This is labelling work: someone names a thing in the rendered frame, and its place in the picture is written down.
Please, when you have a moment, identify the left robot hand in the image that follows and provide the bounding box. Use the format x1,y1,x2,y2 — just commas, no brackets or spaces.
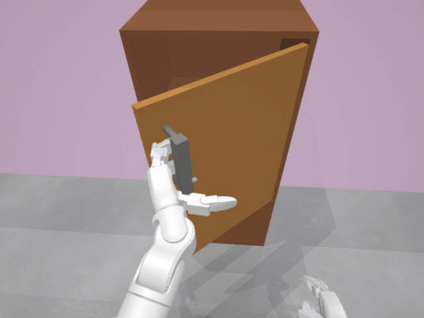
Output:
147,138,237,216

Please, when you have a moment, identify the handle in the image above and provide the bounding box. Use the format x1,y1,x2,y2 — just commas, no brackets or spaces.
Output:
162,125,194,195

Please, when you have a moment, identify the robot left forearm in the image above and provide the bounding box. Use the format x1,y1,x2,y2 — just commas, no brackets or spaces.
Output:
112,205,196,318

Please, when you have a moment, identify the cupboard door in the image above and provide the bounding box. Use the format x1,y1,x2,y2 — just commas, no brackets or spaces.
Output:
132,42,309,254

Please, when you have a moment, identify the right robot hand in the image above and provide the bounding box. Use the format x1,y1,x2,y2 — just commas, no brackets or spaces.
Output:
298,276,347,318

